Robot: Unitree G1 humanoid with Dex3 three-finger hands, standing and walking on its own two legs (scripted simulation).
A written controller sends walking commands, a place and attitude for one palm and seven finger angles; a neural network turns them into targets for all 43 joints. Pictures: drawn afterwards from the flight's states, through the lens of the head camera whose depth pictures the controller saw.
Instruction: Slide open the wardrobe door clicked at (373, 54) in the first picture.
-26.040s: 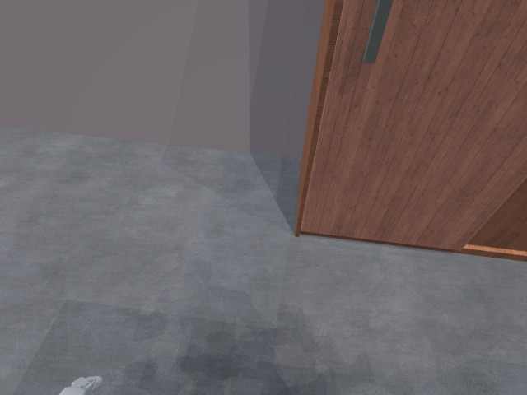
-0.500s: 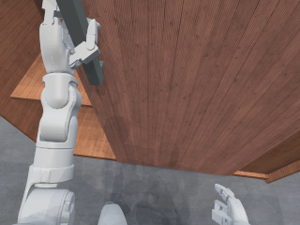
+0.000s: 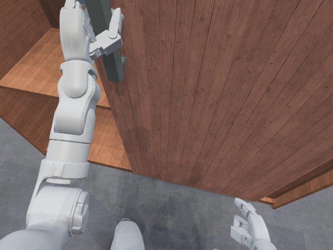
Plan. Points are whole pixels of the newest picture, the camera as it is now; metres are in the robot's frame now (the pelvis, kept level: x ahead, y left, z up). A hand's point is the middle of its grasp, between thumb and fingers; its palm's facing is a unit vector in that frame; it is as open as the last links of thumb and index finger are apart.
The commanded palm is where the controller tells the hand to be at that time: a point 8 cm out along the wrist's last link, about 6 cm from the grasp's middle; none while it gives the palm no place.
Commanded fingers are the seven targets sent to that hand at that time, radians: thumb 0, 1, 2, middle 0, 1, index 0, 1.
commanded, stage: step sideways, sliding the door along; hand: left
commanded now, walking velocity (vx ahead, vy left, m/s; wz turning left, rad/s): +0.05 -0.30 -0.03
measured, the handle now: (105, 7) +0.44 +0.21 +0.28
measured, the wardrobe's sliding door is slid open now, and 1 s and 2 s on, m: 0.58 0.58 0.57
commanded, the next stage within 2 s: stop walking and hold the door there in 0.20 s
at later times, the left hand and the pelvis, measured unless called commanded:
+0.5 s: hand (113, 32) +0.41 +0.20 +0.25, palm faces +0.55 -0.81 -0.22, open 7.4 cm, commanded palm +0.37 +0.24 +0.22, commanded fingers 0.00 0.90 0.90 -0.45 -1.40 -0.45 -1.40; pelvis +0.05 -0.13 +0.00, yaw -1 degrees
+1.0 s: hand (115, 32) +0.41 +0.19 +0.26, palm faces +0.57 -0.80 -0.16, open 7.0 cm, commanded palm +0.37 +0.23 +0.22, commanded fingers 0.00 0.90 0.90 -0.45 -1.40 -0.45 -1.40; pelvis +0.00 -0.14 +0.02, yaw -7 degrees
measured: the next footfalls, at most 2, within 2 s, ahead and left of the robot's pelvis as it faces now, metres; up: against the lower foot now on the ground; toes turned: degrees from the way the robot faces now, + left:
left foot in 0.18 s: +0.10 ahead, +0.11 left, +0.00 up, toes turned +13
right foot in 0.48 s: +0.15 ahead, -0.27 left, +0.00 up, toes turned -7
